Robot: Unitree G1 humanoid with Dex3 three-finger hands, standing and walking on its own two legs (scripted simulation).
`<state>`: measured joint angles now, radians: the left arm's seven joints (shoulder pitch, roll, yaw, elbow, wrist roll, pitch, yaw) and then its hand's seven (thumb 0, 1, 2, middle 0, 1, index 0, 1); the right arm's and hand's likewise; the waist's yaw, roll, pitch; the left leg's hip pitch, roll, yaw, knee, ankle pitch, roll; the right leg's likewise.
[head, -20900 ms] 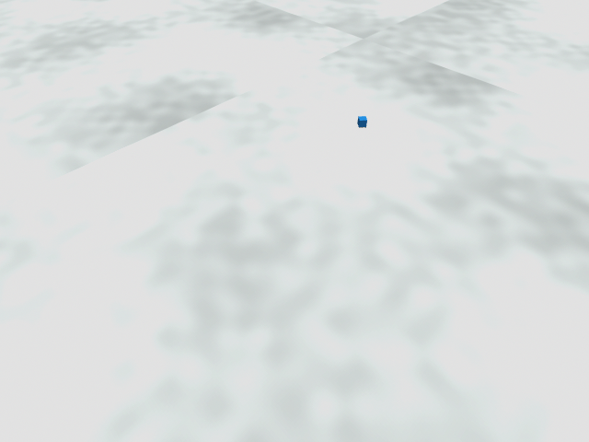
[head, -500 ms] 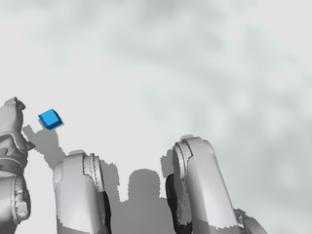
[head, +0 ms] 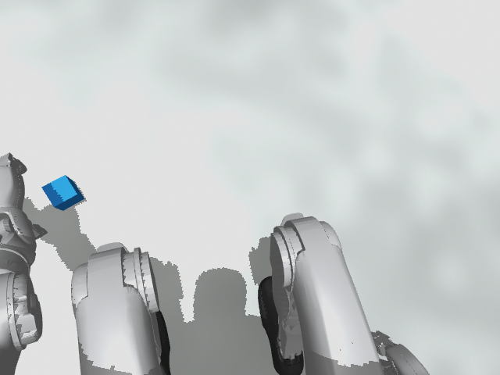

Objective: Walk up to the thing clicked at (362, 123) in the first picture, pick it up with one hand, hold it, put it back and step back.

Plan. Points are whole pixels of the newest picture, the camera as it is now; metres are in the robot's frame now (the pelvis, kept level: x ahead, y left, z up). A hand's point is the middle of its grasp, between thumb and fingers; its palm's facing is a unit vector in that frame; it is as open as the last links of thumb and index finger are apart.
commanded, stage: rise first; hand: left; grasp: from above
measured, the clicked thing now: (64, 193) +0.45 +0.30 -0.30
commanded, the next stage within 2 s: approach in 1.42 s
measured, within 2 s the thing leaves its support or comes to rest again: neither
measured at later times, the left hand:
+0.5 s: hand (19, 200) +0.41 +0.33 -0.18, palm faces -0.34 -0.24 -0.91, open 12.2 cm
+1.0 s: hand (18, 204) +0.40 +0.32 -0.18, palm faces -0.35 -0.24 -0.91, open 12.1 cm
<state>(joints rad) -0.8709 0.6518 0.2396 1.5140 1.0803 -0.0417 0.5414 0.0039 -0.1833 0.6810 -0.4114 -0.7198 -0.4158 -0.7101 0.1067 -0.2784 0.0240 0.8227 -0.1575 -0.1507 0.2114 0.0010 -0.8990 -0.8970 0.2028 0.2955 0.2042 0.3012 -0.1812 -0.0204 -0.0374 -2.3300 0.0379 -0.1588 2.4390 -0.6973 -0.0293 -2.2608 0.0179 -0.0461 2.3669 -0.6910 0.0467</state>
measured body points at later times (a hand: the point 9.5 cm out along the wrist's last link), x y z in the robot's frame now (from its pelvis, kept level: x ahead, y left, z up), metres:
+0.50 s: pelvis +0.00 +0.00 +0.00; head +0.24 +0.06 +0.37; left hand +0.43 +0.33 -0.13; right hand +0.06 -0.27 -0.12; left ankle +0.07 +0.14 -0.29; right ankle +0.10 -0.13 -0.29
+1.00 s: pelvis +0.00 +0.00 +0.00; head +0.23 +0.07 +0.38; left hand +0.42 +0.33 -0.13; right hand +0.07 -0.27 -0.11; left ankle +0.07 +0.14 -0.29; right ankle +0.10 -0.13 -0.29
